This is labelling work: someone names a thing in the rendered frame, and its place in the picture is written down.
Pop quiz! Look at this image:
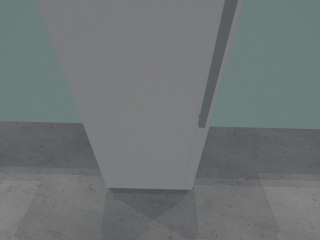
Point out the fridge door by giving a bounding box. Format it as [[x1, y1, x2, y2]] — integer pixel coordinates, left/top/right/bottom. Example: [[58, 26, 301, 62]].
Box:
[[37, 0, 244, 190]]

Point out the handle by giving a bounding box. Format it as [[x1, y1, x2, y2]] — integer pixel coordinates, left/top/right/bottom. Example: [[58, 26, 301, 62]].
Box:
[[198, 0, 238, 128]]

